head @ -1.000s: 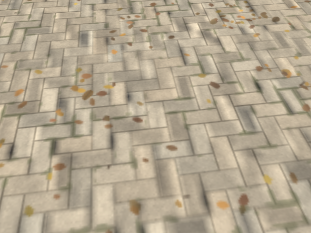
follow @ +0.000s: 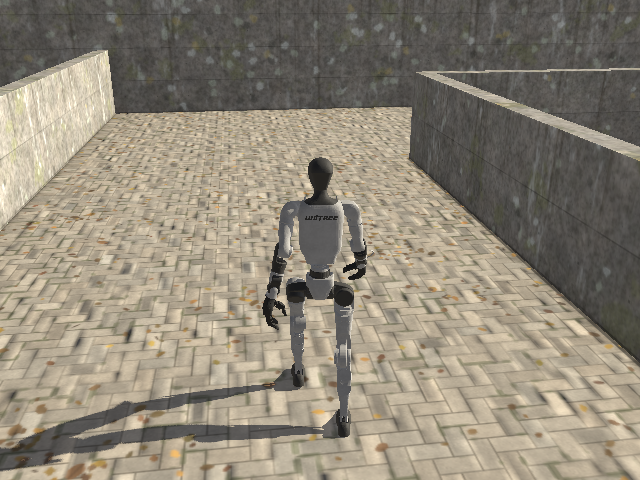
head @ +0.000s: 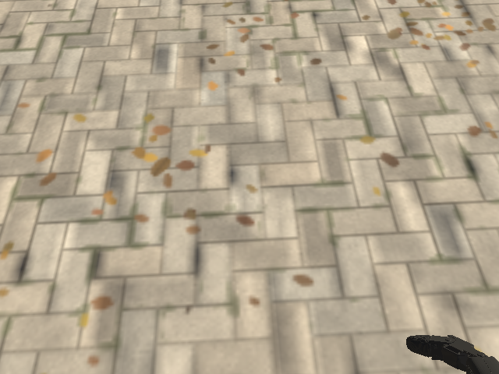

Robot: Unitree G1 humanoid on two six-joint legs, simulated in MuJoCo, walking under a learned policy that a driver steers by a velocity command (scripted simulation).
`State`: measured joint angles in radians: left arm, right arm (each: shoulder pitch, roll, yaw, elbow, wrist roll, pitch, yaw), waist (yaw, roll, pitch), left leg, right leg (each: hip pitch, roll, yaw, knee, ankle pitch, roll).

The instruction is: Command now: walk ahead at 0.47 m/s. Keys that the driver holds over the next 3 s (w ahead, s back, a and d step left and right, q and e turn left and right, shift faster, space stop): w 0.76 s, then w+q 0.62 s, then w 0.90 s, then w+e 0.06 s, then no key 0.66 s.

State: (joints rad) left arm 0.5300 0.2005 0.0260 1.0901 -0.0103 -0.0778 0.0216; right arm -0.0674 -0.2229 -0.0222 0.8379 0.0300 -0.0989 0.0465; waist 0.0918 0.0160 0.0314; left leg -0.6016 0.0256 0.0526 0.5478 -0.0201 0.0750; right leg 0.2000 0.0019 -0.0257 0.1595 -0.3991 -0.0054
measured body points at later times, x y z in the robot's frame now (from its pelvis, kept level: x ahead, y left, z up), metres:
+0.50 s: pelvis +0.29 +0.01 +0.02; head +0.32 +0.01 +0.46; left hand +0.49 +0.24 -0.09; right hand +0.25 -0.25 -0.13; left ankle +0.18 +0.11 -0.72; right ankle +0.48 -0.13 -0.69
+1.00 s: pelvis +0.58 -0.02 +0.02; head +0.60 -0.02 +0.47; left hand +0.57 +0.24 -0.12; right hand +0.76 -0.26 -0.10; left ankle +0.77 +0.15 -0.67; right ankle +0.49 -0.12 -0.72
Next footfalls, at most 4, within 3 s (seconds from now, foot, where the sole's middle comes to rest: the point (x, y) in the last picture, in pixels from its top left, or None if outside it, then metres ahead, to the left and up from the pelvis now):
0.04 left None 0.21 0.11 -0.76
0.58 right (332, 347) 0.53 -0.12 -0.76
1.14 left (247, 242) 0.83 0.13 -0.76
1.64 right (286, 161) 1.17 0.03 -0.76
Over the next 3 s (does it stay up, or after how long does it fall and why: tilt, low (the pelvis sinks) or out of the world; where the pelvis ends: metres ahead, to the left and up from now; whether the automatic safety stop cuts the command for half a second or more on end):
stays up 1.49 0.31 0.01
